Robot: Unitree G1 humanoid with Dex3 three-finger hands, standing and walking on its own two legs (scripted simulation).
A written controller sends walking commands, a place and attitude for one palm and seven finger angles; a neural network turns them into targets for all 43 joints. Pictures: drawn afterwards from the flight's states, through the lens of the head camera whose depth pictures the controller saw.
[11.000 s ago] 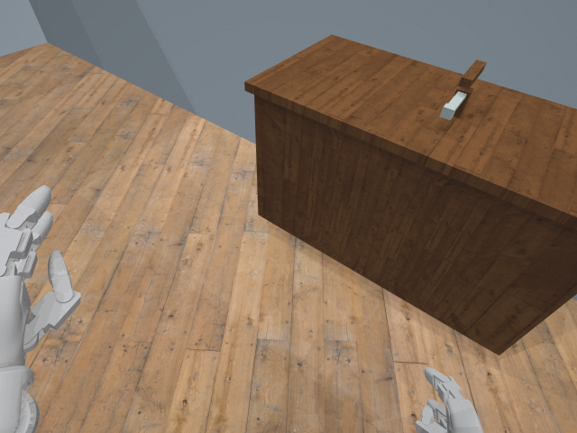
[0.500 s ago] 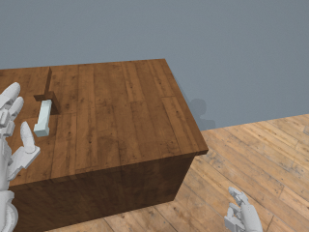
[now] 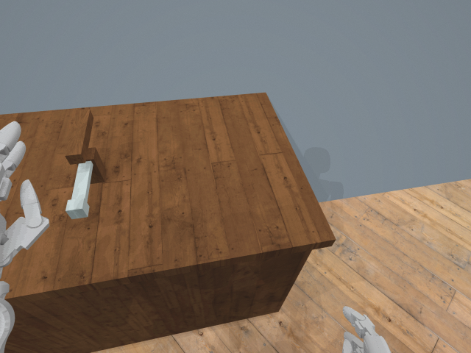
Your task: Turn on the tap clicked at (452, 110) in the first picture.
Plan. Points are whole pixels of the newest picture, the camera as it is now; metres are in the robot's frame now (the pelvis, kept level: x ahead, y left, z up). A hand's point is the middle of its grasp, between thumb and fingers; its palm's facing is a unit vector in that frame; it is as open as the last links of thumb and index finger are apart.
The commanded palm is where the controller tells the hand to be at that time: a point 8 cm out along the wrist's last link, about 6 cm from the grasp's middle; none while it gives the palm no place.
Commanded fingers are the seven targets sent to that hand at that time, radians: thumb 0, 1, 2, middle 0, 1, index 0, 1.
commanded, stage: come to a stop and stand still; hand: left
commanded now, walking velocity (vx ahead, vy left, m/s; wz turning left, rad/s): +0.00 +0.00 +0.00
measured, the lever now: (77, 208) +0.33 +0.33 +0.03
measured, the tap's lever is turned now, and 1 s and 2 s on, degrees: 0 0 0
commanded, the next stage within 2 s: look again from close up in 0.48 s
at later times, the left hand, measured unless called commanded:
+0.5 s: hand (55, 208) +0.25 +0.27 +0.16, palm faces +0.38 -0.85 -0.36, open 7.4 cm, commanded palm +0.19 +0.29 +0.18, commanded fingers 0.00 0.90 0.90 -0.20 -0.30 -0.20 -0.30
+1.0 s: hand (62, 219) +0.24 +0.25 +0.15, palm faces +0.37 -0.86 -0.35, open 7.4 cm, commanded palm +0.18 +0.29 +0.18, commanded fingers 0.00 0.90 0.90 -0.20 -0.30 -0.20 -0.30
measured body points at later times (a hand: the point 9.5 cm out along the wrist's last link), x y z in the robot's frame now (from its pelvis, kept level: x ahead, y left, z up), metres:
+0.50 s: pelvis +0.03 +0.01 +0.00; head +0.06 +0.03 +0.45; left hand +0.22 +0.31 +0.18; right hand +0.22 -0.20 -0.07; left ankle +0.00 +0.09 -0.74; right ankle +0.05 -0.13 -0.74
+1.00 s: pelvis +0.02 +0.01 +0.00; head +0.04 +0.02 +0.45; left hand +0.21 +0.30 +0.17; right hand +0.19 -0.22 -0.07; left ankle +0.00 +0.09 -0.74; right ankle +0.05 -0.13 -0.74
